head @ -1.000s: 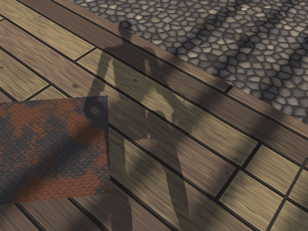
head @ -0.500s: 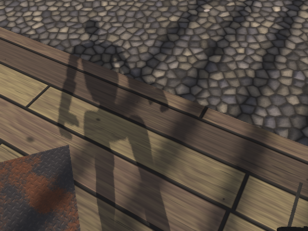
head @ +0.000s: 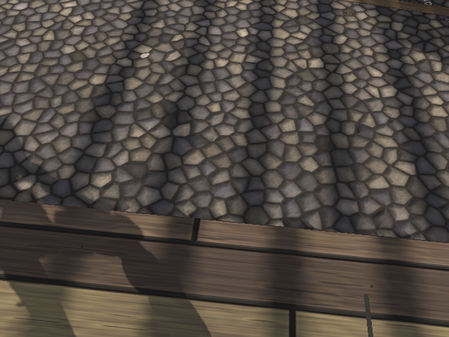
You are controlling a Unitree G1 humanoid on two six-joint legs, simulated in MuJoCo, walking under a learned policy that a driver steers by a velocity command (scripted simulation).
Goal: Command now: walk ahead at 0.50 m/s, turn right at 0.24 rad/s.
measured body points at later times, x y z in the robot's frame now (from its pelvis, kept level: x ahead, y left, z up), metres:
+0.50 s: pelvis +0.28 -0.04 +0.00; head +0.30 -0.04 +0.45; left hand +0.23 +0.19 -0.14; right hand +0.49 -0.23 -0.11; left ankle +0.45 +0.13 -0.68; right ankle +0.22 -0.15 -0.74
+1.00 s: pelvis +0.58 +0.07 -0.01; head +0.59 +0.07 +0.44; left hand +0.67 +0.35 -0.09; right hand +0.68 -0.16 -0.15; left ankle +0.50 +0.14 -0.74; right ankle +0.77 -0.01 -0.71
